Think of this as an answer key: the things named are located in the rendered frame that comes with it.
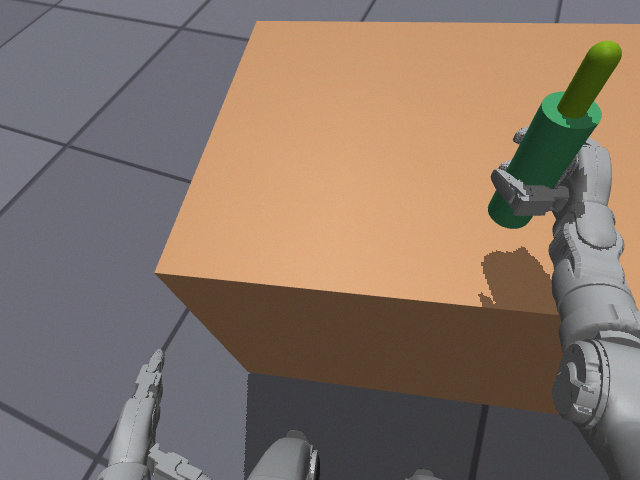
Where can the bottle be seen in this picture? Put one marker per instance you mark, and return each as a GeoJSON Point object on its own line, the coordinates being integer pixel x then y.
{"type": "Point", "coordinates": [559, 129]}

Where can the right robot arm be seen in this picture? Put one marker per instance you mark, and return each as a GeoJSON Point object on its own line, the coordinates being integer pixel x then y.
{"type": "Point", "coordinates": [598, 382]}

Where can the left robot hand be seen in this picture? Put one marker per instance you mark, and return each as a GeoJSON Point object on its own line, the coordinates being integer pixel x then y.
{"type": "Point", "coordinates": [134, 436]}

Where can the left robot arm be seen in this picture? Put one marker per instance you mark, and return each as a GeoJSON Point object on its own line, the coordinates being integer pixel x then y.
{"type": "Point", "coordinates": [125, 471]}

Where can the right robot hand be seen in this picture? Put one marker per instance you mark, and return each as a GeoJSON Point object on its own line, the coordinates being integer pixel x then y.
{"type": "Point", "coordinates": [588, 178]}

